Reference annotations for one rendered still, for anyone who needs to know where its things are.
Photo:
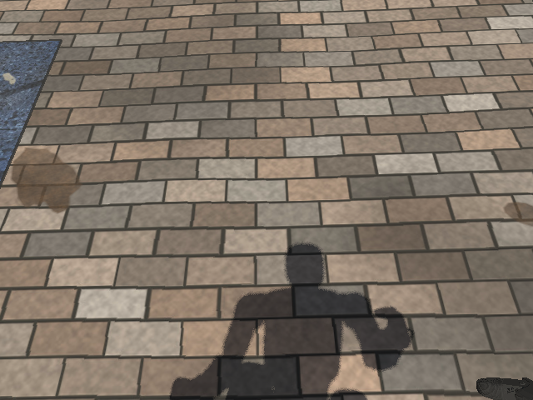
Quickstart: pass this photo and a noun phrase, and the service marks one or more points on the robot right hand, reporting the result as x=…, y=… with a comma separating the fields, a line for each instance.
x=505, y=388

